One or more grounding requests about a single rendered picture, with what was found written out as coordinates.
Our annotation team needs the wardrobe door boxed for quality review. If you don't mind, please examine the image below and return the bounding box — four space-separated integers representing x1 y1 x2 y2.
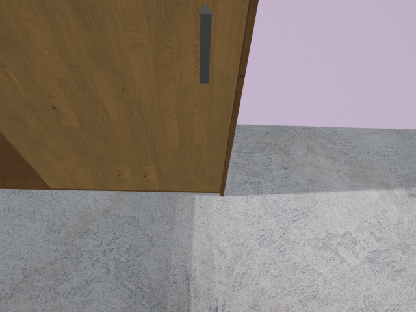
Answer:
0 0 249 192
0 132 43 181

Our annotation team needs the handle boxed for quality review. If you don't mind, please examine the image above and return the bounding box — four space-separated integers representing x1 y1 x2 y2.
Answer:
200 5 212 84

